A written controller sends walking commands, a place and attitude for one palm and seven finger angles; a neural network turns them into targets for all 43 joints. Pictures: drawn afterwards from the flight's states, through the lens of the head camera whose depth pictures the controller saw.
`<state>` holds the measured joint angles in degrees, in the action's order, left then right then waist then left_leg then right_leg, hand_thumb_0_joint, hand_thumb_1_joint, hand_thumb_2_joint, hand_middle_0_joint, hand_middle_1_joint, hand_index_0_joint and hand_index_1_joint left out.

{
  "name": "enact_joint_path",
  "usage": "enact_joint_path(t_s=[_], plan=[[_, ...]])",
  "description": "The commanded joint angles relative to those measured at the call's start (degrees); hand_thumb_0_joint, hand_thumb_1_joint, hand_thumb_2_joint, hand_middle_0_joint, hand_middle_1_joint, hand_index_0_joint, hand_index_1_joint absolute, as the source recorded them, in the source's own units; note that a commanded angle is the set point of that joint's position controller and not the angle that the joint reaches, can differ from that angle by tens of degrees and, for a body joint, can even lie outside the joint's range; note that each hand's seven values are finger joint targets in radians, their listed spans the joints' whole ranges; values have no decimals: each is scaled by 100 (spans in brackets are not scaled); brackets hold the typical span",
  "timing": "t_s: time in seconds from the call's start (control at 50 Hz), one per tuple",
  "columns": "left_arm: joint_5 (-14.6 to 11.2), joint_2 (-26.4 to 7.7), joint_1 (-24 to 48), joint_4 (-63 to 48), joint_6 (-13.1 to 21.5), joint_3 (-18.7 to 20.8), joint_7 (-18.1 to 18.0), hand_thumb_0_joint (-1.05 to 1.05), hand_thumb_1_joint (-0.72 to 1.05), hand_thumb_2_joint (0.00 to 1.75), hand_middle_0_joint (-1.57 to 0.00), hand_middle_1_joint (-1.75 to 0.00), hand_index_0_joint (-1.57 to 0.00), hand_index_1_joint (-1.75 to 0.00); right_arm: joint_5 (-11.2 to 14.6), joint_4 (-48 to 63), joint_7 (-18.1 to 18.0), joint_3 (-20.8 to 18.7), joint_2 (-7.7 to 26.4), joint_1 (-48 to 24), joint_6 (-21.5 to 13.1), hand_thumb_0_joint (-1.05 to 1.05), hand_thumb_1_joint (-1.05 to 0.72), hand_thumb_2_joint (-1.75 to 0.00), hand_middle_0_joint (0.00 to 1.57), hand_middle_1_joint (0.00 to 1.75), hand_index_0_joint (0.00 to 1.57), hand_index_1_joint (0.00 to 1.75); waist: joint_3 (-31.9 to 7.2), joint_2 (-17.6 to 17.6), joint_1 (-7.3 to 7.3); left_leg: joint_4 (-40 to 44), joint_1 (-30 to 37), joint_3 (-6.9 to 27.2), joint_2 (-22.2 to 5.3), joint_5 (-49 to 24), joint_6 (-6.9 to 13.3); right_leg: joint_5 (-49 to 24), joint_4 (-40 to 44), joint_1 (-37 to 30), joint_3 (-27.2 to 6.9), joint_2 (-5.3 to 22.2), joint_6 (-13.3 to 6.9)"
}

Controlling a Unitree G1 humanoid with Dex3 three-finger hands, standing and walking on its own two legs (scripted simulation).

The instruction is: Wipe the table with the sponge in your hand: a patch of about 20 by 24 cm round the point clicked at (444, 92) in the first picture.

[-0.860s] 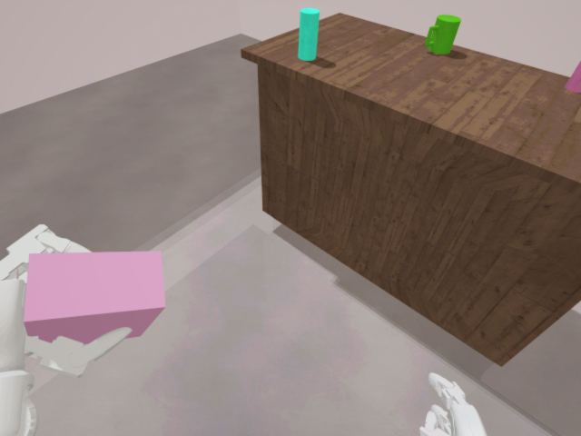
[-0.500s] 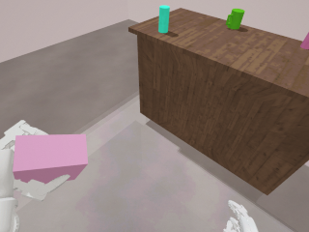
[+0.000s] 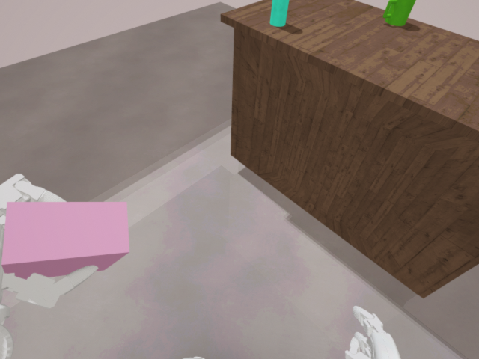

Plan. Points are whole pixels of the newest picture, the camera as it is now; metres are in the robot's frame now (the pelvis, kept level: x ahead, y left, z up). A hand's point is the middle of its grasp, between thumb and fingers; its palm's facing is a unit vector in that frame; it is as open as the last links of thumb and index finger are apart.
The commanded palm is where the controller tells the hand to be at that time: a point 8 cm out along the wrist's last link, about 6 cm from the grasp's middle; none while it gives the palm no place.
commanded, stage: walk around to get in front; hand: left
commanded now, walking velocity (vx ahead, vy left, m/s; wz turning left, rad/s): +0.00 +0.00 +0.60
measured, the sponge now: (81, 242) +0.23 +0.21 +0.15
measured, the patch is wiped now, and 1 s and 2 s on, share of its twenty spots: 0.00 0.00 0.00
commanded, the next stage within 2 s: none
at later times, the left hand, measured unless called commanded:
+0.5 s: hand out of the picture +0.08 +0.27 +0.19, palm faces +0.63 -0.66 -0.41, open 10.1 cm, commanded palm +0.02 +0.30 +0.19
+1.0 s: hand out of the picture -0.07 +0.22 +0.19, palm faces +0.82 -0.38 -0.43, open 10.0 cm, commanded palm -0.14 +0.22 +0.19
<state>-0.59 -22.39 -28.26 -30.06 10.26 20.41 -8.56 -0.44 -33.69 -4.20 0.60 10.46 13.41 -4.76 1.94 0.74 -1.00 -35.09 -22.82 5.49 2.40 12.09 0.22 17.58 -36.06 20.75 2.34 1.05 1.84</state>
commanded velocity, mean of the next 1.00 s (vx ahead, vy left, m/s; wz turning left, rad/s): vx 0.02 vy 0.00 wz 0.60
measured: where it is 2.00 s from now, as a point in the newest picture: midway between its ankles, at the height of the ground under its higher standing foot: outside the picture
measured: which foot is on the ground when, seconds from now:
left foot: down 0.00-0.10, up 0.12-0.30, down 0.32-0.66, up 0.68-1.00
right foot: down 0.00-0.32, up 0.34-0.64, down 0.66-1.00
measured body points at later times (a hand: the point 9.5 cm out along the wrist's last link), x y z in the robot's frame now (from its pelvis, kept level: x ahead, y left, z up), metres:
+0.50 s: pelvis -0.04 -0.02 +0.01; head -0.04 +0.00 +0.45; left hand +0.04 +0.30 +0.21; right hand +0.19 -0.17 -0.07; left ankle -0.03 +0.12 -0.73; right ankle +0.01 -0.14 -0.66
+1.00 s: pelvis -0.09 -0.09 +0.01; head -0.08 -0.09 +0.46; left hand -0.12 +0.24 +0.21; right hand +0.19 -0.21 -0.07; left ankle -0.19 +0.01 -0.70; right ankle -0.02 -0.15 -0.73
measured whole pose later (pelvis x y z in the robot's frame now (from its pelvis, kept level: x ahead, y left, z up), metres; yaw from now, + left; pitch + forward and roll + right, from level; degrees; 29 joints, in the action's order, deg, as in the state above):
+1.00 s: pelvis -0.09 -0.09 +0.01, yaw +39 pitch +0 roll +2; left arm -1.0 -21.4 -27.3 -29.8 9.1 19.2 -9.8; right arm -1.5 -33.4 -5.5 -1.9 14.7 14.1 -3.1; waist 1.3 1.7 0.1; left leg -39.5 -16.9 -5.4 -2.0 24.4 -1.4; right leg 14.7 -31.4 16.2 13.9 7.3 -2.4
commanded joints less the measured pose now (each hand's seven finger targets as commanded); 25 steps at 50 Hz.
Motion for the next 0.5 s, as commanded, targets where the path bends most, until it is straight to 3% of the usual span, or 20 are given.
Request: enact_joint_path(t_s=[0.0, 0.02, 0.04, 0.06, 0.08, 0.1, 0.12, 0.14, 0.16, 0.18, 0.24, 0.26, 0.28, 0.3, 0.32, 0.34, 0.36, 0.38, 0.42, 0.48], plan=[[-92, -703, 150, -1478, 408, 569, -62, 0, 10, 130, -120, -160, -120, -160, -12, 812, 27, -311, 829, -459, -377, 0, -90, -90, 20, 30, 20, 30, -1023, -1296, 123, 1151, -68, 1554, -1255, -1189, 650, 438, 127, -1064, -320, -111, 10], [-103, -754, 66, -1430, 382, 637, -56, 0, 10, 130, -120, -160, -120, -160, 14, 807, 44, -312, 826, -467, -378, 0, -90, -90, 20, 30, 20, 30, -1129, -1067, 138, 941, -81, 1385, -1136, -1142, 544, 85, 476, -1265, -360, -32, -28], [-96, -720, 90, -1380, 333, 559, -60, 0, 10, 130, -120, -160, -120, -160, 40, 828, 48, -285, 775, -519, -326, 0, -90, -90, 20, 30, 20, 30, -1129, -663, 139, 623, -424, 1026, -915, -649, 386, -353, 764, -1548, -574, 292, -142], [-82, -824, 172, -1274, 271, 617, -93, 0, 10, 130, -120, -160, -120, -160, 79, 886, 53, -275, 693, -523, -260, 0, -90, -90, 20, 30, 20, 30, -993, 118, 106, 30, -757, 357, -517, 233, 129, -141, 1193, -1413, -1123, 948, -386], [-121, -888, 380, -1249, 240, 657, -144, 0, 10, 130, -120, -160, -120, -160, 92, 902, 41, -307, 666, -464, -210, 0, -90, -90, 20, 30, 20, 30, -925, 829, 114, -1086, -803, -366, -104, 1024, -126, 349, 1749, -1019, -1821, 1799, -794], [-147, -895, 468, -1152, 217, 696, -185, 0, 10, 130, -120, -160, -120, -160, 69, 852, 20, -355, 740, -426, -183, 0, -90, -90, 20, 30, 20, 30, -816, 953, 151, -2256, -741, -447, -160, 1406, -174, 155, 1995, -683, -2005, 2201, -1035], [-93, -896, 513, -1041, 160, 682, -204, 0, 10, 130, -120, -160, -120, -160, 26, 865, 17, -334, 747, -515, -156, 0, -90, -90, 20, 30, 20, 30, -758, 732, 115, -2820, -835, -363, -278, 1494, -195, -436, 1895, -591, -1954, 2282, -1144], [-81, -878, 422, -981, 159, 640, -184, 0, 10, 130, -120, -160, -120, -160, 11, 880, 1, -249, 618, -528, -121, 0, -90, -90, 20, 30, 20, 30, -638, 764, 97, -2960, -707, -355, -443, 1400, -205, -911, 1721, -495, -1455, 2198, -1127], [-49, -911, 441, -1013, 191, 664, -167, 0, 10, 130, -120, -160, -120, -160, -5, 897, -25, -200, 578, -557, -91, 0, -90, -90, 20, 30, 20, 30, -616, 780, 88, -2606, -400, -430, -557, 1411, -207, -1320, 1553, -375, -862, 2040, -1010], [-34, -951, 473, -1030, 224, 689, -161, 0, 10, 130, -120, -160, -120, -160, -4, 922, -71, -179, 552, -622, -79, 0, -90, -90, 20, 30, 20, 30, -598, 874, 111, -2077, -32, -515, -626, 1462, -172, -1475, 1425, -239, -489, 1919, -875], [-34, -943, 554, -1232, 256, 699, -200, 0, 10, 130, -120, -160, -120, -160, -73, 946, -155, -132, 519, -630, -98, 0, -90, -90, 20, 30, 20, 30, -602, 588, 128, -274, 688, -1022, -447, 990, -102, -1349, 1008, -210, -47, 1643, -602], [-76, -896, 540, -1379, 260, 655, -215, 0, 10, 130, -120, -160, -120, -160, -76, 937, -157, -163, 551, -494, -108, 0, -90, -90, 20, 30, 20, 30, -734, 326, 29, 518, 1010, -1130, -298, 470, -100, -1412, 560, -323, 63, 1538, -433], [-129, -913, 581, -1649, 301, 631, -224, 0, 10, 130, -120, -160, -120, -160, -61, 978, -162, -217, 634, -403, -138, 0, -90, -90, 20, 30, 20, 30, -885, -190, -17, 1048, 1300, -865, -470, -10, 3, -1375, -241, -317, 195, 1326, -200], [-170, -932, 592, -1945, 360, 621, -228, 0, 10, 130, -120, -160, -120, -160, -37, 1052, -148, -263, 826, -441, -207, 0, -90, -90, 20, 30, 20, 30, -949, -1429, 31, 1392, 1599, 613, -1468, -1546, 523, -135, -1491, 416, 415, 667, 171], [-173, -845, 371, -1862, 453, 555, -176, 0, 10, 130, -120, -160, -120, -160, -24, 1088, -68, -304, 861, -380, -274, 0, -90, -90, 20, 30, 20, 30, -878, -2075, 101, 1411, 1775, 2001, -2408, -3410, 1063, 1835, -2434, 1139, 214, 228, 305], [-35, -961, 405, -1863, 487, 642, -94, 0, 10, 130, -120, -160, -120, -160, -98, 883, 13, -244, 681, -151, -333, 0, -90, -90, 20, 30, 20, 30, -941, -1927, 2, 1487, 1777, 2633, -2497, -3461, 1198, 1930, -3121, 1559, -253, 251, 297], [18, -928, 478, -1959, 511, 610, -47, 0, 10, 130, -120, -160, -120, -160, -57, 810, 90, -342, 768, -264, -383, 0, -90, -90, 20, 30, 20, 30, -930, -1418, -2, 1221, 1815, 2287, -2374, -3284, 1243, 1609, -3283, 1646, -430, 302, 271], [18, -821, 501, -2002, 504, 520, -19, 0, 10, 130, -120, -160, -120, -160, -1, 777, 148, -399, 828, -336, -424, 0, -90, -90, 20, 30, 20, 30, -907, -1254, 1, 1103, 1713, 1751, -2068, -2972, 1125, 1341, -3191, 1557, -374, 259, 281], [-57, -748, 332, -2003, 437, 529, -24, 0, 10, 130, -120, -160, -120, -160, 65, 811, 198, -433, 844, -333, -473, 0, -90, -90, 20, 30, 20, 30, -948, -1361, 43, 1143, 1324, 1071, -1591, -2199, 863, 952, -2688, 1011, -147, 126, 306], [-192, -639, 147, -1568, 286, 460, -23, 0, 10, 130, -120, -160, -120, -160, 98, 804, 165, -353, 808, -370, -445, 0, -90, -90, 20, 30, 20, 30, -688, -1590, 25, 1590, 498, 1016, -1391, -618, 748, 847, -1968, 262, 14, -89, 315]])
